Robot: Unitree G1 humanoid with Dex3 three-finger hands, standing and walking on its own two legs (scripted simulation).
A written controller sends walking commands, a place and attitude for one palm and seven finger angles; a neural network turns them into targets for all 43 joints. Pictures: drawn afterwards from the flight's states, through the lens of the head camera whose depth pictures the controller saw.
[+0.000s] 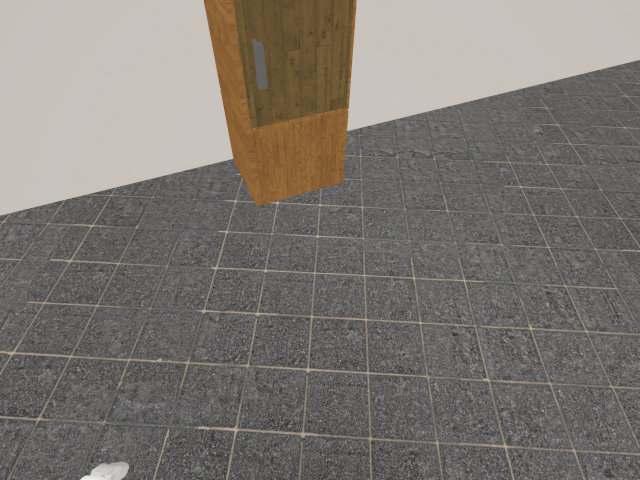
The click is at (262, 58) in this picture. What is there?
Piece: cupboard door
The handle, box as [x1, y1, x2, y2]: [252, 38, 266, 89]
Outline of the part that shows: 253,38 252,42 256,68 256,80 258,87 262,89 266,88 263,46 260,42 257,42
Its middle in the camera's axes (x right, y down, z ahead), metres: -0.21 -0.58 +1.29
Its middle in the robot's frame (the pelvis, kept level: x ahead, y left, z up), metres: +1.34 +0.28 -0.09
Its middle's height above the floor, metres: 0.68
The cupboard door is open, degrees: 0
